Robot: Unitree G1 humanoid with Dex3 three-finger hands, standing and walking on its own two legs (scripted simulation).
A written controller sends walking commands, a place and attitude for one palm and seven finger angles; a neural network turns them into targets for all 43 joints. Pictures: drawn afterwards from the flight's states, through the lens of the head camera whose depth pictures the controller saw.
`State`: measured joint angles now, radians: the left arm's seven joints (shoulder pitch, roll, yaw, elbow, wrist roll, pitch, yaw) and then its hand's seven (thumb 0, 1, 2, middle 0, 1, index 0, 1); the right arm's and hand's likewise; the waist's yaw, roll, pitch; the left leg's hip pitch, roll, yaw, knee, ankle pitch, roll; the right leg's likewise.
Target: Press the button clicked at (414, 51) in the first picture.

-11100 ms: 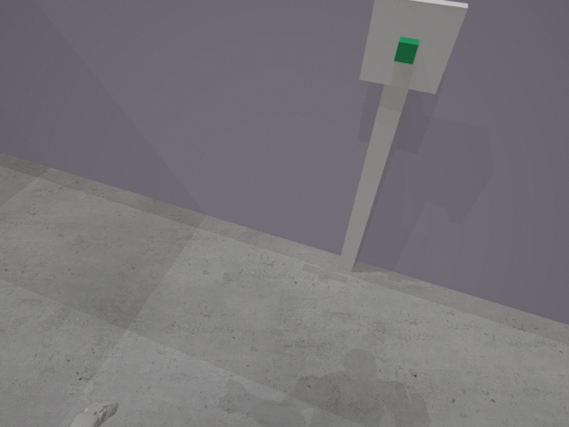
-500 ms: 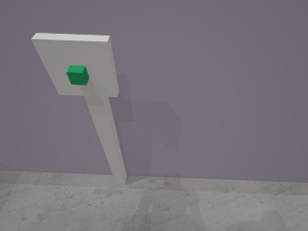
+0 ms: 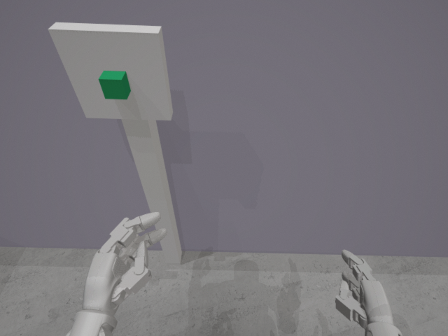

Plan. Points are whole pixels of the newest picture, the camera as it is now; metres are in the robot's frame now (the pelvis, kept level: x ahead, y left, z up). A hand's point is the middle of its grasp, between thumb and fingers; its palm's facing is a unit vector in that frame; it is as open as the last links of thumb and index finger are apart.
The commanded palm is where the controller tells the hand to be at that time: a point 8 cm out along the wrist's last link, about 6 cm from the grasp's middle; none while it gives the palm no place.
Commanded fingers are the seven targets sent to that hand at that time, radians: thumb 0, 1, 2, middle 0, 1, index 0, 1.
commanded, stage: raise the hand and make a fist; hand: left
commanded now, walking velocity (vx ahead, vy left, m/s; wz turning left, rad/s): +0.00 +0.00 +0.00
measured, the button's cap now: (116, 84) +0.50 +0.23 +0.20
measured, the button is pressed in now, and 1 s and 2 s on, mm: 0 0 0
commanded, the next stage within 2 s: aim a knuckle at the button in 1.64 s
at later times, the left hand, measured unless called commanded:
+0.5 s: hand (108, 267) +0.21 +0.19 +0.07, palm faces +0.04 -1.00 -0.02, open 3.1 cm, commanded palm +0.17 +0.25 +0.10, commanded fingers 0.00 0.90 0.90 -1.30 -1.50 -1.30 -1.50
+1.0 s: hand (62, 217) +0.23 +0.22 +0.17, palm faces +0.09 -0.99 -0.08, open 3.1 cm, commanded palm +0.20 +0.28 +0.17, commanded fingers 0.00 0.90 0.90 -1.30 -1.50 -1.30 -1.50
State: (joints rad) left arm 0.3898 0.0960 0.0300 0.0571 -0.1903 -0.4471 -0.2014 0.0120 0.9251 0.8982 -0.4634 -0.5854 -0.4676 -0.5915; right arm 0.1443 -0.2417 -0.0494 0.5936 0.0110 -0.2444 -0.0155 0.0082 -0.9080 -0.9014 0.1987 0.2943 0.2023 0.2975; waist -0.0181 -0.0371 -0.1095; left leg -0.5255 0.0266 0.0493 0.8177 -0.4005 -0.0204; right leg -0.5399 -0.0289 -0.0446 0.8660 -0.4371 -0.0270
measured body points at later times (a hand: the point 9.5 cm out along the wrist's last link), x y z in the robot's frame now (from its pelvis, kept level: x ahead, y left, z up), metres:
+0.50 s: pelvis -0.01 +0.01 +0.00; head +0.00 +0.01 +0.45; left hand +0.20 +0.24 +0.08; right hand +0.14 -0.21 -0.08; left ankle +0.01 +0.13 -0.70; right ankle +0.00 -0.10 -0.70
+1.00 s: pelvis +0.02 +0.02 +0.02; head +0.00 +0.01 +0.47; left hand +0.22 +0.28 +0.18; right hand +0.23 -0.18 -0.03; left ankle +0.01 +0.13 -0.70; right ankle +0.00 -0.10 -0.70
